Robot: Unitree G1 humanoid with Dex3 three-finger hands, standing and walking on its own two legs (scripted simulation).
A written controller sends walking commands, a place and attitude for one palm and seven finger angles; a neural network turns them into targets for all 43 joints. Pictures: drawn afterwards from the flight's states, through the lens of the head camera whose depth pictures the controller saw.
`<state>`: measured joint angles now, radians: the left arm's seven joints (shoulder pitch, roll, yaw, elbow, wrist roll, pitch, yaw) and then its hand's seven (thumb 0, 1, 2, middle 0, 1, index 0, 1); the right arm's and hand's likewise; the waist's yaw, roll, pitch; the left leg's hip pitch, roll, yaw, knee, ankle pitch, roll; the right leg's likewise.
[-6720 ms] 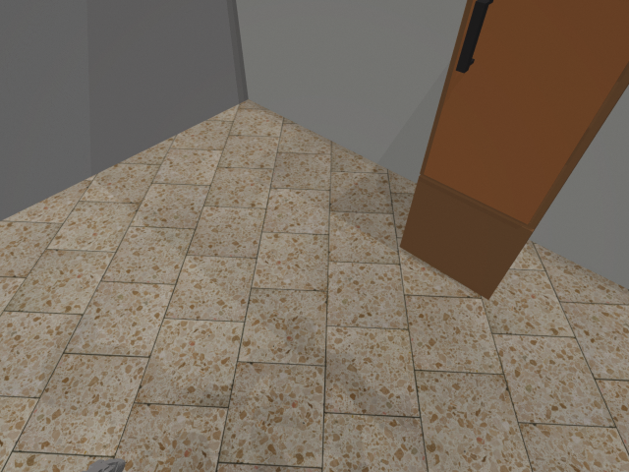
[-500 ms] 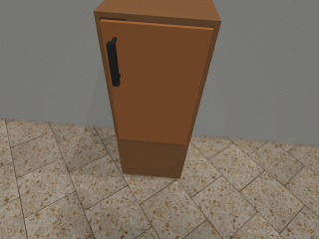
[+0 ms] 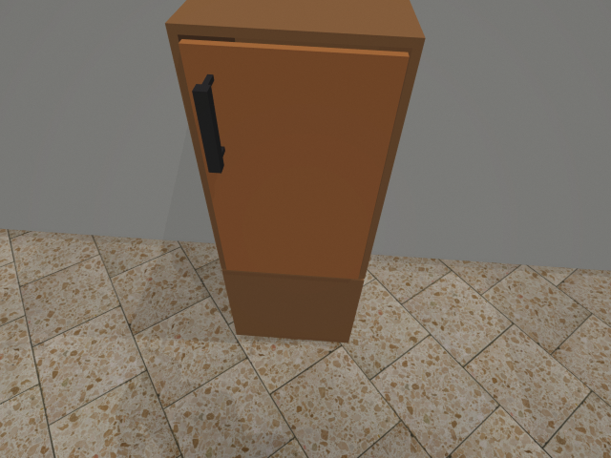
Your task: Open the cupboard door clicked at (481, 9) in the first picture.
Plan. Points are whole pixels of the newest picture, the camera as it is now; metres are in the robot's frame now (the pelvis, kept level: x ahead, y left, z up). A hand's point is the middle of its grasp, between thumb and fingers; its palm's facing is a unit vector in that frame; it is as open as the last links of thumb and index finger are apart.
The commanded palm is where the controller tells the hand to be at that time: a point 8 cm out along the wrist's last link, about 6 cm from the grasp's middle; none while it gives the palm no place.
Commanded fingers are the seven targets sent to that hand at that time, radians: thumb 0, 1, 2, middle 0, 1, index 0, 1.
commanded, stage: shuffle to correct the standing spot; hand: left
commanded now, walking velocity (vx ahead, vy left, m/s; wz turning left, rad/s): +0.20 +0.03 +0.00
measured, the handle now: (212, 125) +0.61 +0.21 +0.12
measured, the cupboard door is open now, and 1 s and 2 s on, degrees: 0 0 0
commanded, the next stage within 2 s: come to a stop and stand still in 0.10 s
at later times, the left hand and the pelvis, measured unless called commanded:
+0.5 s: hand out of the picture +0.11 +0.19 -0.18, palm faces +0.00 -0.98 -0.21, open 7.3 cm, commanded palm none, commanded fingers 0.00 0.90 0.90 -0.20 -0.30 -0.20 -0.30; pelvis +0.08 +0.01 +0.00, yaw -2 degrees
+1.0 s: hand out of the picture +0.12 +0.16 -0.16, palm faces -0.01 -0.98 -0.21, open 7.2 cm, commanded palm none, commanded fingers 0.00 0.90 0.90 -0.20 -0.30 -0.20 -0.30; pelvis +0.07 -0.02 +0.01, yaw -1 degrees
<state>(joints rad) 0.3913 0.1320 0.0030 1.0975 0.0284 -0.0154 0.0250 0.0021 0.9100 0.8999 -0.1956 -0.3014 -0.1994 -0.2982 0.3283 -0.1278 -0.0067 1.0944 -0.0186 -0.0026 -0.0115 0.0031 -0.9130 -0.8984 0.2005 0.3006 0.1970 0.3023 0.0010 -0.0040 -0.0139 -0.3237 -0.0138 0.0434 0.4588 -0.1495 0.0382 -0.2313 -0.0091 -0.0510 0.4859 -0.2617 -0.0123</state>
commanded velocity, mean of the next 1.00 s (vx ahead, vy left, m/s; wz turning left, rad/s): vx -0.02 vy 0.00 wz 0.00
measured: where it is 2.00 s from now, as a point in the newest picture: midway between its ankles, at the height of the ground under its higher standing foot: outside the picture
